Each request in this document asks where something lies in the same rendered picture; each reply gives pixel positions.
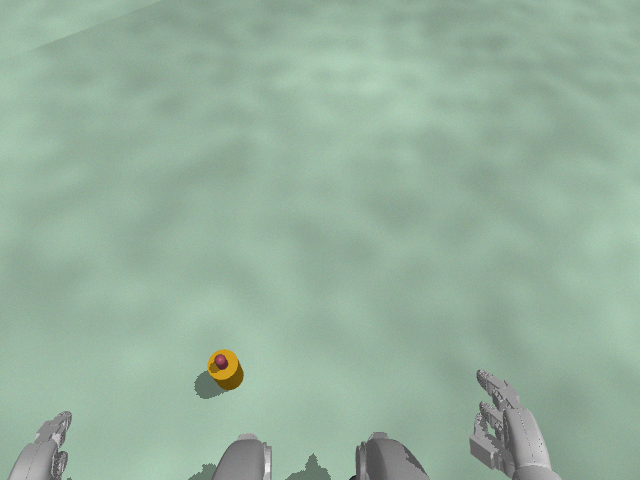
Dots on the left robot hand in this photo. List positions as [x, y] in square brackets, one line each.
[40, 460]

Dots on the bottle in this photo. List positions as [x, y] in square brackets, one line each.
[225, 369]

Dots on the right robot hand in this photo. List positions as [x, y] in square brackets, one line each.
[519, 441]

